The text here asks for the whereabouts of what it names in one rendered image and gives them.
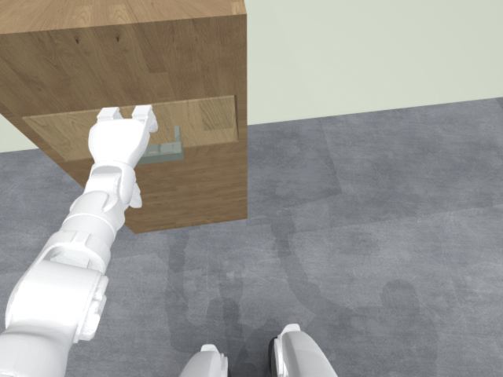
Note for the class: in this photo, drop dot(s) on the right robot shin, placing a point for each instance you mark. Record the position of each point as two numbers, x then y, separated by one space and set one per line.
289 327

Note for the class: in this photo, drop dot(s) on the drawer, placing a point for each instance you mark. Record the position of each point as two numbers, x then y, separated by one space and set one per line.
202 122

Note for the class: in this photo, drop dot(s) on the robot left hand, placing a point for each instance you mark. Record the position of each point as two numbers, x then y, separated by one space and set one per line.
124 140

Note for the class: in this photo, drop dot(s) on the cabinet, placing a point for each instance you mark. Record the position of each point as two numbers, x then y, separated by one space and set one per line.
74 55

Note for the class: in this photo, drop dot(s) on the robot left upper arm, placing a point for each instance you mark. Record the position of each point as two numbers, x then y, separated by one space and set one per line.
59 305

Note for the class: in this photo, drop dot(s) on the robot left forearm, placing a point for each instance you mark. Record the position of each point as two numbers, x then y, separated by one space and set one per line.
87 233

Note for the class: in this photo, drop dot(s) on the robot left thigh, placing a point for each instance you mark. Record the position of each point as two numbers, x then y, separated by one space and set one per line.
206 364

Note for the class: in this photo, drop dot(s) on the handle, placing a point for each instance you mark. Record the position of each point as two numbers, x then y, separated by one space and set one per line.
164 152

